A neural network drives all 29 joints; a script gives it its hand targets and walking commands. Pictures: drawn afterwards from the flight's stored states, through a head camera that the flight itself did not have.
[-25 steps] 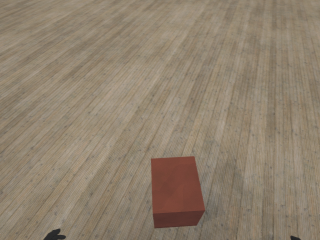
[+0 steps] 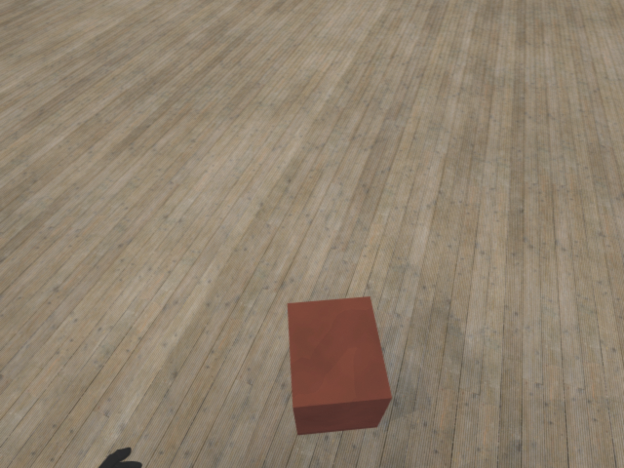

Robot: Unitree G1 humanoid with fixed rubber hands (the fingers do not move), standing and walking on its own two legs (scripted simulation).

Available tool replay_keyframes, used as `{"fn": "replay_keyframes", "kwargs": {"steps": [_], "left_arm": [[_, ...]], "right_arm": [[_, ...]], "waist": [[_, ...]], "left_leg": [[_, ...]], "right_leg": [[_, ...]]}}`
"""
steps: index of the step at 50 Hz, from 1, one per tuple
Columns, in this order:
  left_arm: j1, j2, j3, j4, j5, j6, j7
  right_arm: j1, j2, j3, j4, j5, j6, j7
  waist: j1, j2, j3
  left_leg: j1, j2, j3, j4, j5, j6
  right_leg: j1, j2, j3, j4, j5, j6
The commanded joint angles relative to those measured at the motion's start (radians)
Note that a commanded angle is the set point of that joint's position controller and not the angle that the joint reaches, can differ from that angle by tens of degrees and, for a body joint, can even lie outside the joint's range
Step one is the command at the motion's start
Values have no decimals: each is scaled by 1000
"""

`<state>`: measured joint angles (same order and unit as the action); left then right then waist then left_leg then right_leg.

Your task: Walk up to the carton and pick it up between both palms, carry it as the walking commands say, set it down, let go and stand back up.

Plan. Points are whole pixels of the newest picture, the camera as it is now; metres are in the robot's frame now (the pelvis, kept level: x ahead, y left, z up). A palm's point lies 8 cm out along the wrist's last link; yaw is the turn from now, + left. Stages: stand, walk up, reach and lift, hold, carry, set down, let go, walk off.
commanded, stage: walk up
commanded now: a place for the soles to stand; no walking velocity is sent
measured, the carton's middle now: (333, 366) +0.48 -0.01 -0.62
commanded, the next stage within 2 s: reach and lift in 0.98 s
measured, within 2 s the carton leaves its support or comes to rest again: neither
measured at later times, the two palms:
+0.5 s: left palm out of the picture +0.13 +0.31 -0.10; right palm out of the picture +0.12 -0.32 -0.09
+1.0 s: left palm (107, 461) +0.15 +0.31 -0.11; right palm out of the picture +0.10 -0.33 -0.09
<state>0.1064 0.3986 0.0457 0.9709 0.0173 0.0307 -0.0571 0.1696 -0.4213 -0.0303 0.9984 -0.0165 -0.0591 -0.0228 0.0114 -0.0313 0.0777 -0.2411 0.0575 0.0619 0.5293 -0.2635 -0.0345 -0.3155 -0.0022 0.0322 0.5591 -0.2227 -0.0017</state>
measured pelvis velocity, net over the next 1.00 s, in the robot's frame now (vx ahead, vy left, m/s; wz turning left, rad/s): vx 0.03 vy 0.00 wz -0.05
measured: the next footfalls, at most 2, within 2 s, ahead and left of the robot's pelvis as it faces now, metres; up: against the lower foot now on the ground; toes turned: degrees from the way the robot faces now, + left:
none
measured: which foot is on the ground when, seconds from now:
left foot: down 0.00-1.00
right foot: down 0.00-1.00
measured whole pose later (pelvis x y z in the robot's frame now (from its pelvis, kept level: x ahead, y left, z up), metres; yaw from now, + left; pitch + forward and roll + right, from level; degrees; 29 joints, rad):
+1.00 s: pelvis +0.03 +0.00 +0.01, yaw -3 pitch -1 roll +0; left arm 0.07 0.41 0.04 1.01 0.01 0.03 -0.05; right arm 0.13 -0.40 -0.03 1.00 -0.01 -0.04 -0.02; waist 0.00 -0.04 0.08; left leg -0.15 0.08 0.11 0.44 -0.26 -0.05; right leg -0.25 0.03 0.07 0.46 -0.20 0.00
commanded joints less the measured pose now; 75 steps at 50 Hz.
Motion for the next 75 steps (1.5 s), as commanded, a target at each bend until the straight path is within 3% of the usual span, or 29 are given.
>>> {"fn": "replay_keyframes", "kwargs": {"steps": [1,9,10,11,16,17,22,28,30,31,33,35,39,48,49,50,51,55,56,58,61,62,63,64,67,69,73,74,75], "left_arm": [[-64,213,35,-37,-8,-22,6],[-58,198,28,-15,-9,-11,7],[-64,209,20,-2,-2,-7,10],[-39,197,21,-5,-4,-8,12],[-43,213,26,-11,-1,-13,19],[-78,220,26,-11,-10,-16,17],[-74,200,27,-27,-6,-9,10],[-82,213,24,-8,-11,-10,14],[-76,217,34,-13,-11,-12,11],[-63,205,29,-2,-10,-14,11],[-61,185,25,-9,-5,-13,9],[-86,230,43,-31,-4,-12,9],[-68,209,34,-30,11,-13,13],[-31,207,39,-2,-16,-8,17],[-40,203,41,-8,-1,-8,18],[-236,21,85,-359,17,-28,-12],[-167,44,103,-425,32,34,-14],[18,98,125,-380,43,151,-15],[21,107,174,-401,67,166,-19],[0,18,119,-470,56,167,-4],[-93,3,124,-593,19,128,0],[-63,-12,91,-565,64,146,14],[-85,-4,107,-588,65,151,22],[-134,29,138,-592,71,151,29],[-254,-36,81,-626,-20,160,35],[-321,16,114,-581,16,153,52],[-114,-69,88,-442,21,168,62],[-179,-88,95,-430,24,170,64],[-195,-63,116,-446,30,148,71]], "right_arm": [[-10,-222,-36,-49,6,-15,-10],[-37,-232,-40,-48,3,-16,-12],[-35,-239,-49,-42,4,-13,-16],[-54,-230,-47,-57,3,-12,-15],[-62,-220,-43,-72,14,9,-9],[-49,-216,-46,-59,6,8,-13],[-77,-207,-40,-80,8,3,-8],[-79,-224,-51,-61,-2,0,-6],[-59,-211,-43,-60,7,5,-7],[-89,-213,-47,-61,-4,9,-4],[-86,-204,-38,-58,1,2,-4],[-54,-206,-41,-47,8,8,-6],[-28,-201,-43,-40,5,8,-6],[-80,-231,-54,-57,2,6,-8],[-88,-199,-38,-68,9,6,-6],[-261,-24,-106,-419,0,77,40],[-228,-22,-117,-523,-11,105,55],[-14,-125,-181,-456,-50,223,74],[-37,-93,-149,-498,-39,249,68],[14,-137,-222,-471,-87,259,67],[-89,-127,-216,-547,-77,229,86],[-13,-135,-264,-503,-116,238,74],[-61,-115,-235,-525,-95,242,77],[-136,-148,-259,-573,-99,236,74],[-253,-111,-218,-483,-50,243,106],[-348,-167,-258,-556,-56,207,90],[-223,-87,-176,-357,-38,221,89],[-277,-118,-247,-413,-37,215,86],[-246,-67,-186,-345,0,205,98]], "waist": [[6,-43,-91],[-1,89,-115],[-7,35,-112],[11,122,-133],[4,-11,-153],[-5,51,-124],[2,16,-117],[-3,-3,-77],[-5,77,-99],[12,-16,-85],[9,38,-125],[1,-30,-124],[-9,-62,-125],[-2,70,-101],[6,23,-124],[25,36,57],[29,-8,93],[-22,19,12],[5,-31,-46],[-69,71,-157],[-52,5,-275],[-93,40,-250],[-76,59,-267],[-71,-19,-220],[-63,90,-331],[-89,22,-395],[-20,54,-482],[-77,-18,-534],[-18,107,-497]], "left_leg": [[39,84,-83,-114,67,81],[86,137,-127,-184,106,98],[106,168,-162,-187,159,109],[114,169,-124,-153,186,120],[114,89,-30,-84,196,80],[60,74,-38,-79,165,76],[109,91,-47,-135,57,76],[103,89,-54,-143,160,67],[94,102,-43,-168,139,71],[85,105,-32,-162,108,70],[106,89,-27,-153,70,74],[111,75,-12,-145,21,66],[113,70,-8,-151,41,62],[124,126,-41,-153,179,84],[128,97,-3,-128,189,75],[-104,-83,18,-24,-113,-12],[-102,-116,33,-22,-143,7],[-40,-114,64,-11,-30,-4],[-36,-122,50,-1,35,6],[0,-78,17,-29,18,-24],[-33,-70,-37,58,197,-3],[-30,-67,-40,58,254,-13],[-20,-64,-45,56,230,-19],[-78,-70,-46,79,211,-15],[-83,-63,-38,157,238,-32],[-174,-75,-38,212,326,-32],[-209,-93,-37,267,586,-74],[-253,-104,-39,271,497,-49],[-267,-97,-52,291,556,-52]], "right_leg": [[48,-104,152,-169,5,-72],[52,-63,81,-108,83,-49],[39,-60,61,-65,146,-45],[55,-67,57,-77,184,-39],[121,-100,102,-111,247,-92],[104,-116,157,-122,239,-89],[52,-99,132,-154,86,-82],[56,-93,139,-142,180,-50],[78,-87,152,-149,163,-66],[90,-78,97,-161,132,-63],[75,-104,169,-183,158,-71],[90,-103,167,-210,7,-77],[79,-94,170,-207,65,-81],[99,-69,126,-157,199,-68],[127,-81,113,-154,225,-79],[-15,11,-84,-140,-132,24],[36,17,-90,-141,-177,12],[8,40,-84,-81,-37,36],[19,47,-80,-75,0,44],[101,78,-94,-28,53,27],[67,56,-60,48,225,25],[48,75,-83,56,267,23],[8,68,-80,59,218,24],[-51,72,-79,80,197,40],[-104,70,-93,156,138,30],[-165,73,-95,209,264,51],[-209,80,-95,273,457,27],[-183,84,-83,243,494,30],[-268,64,-83,277,462,33]]}}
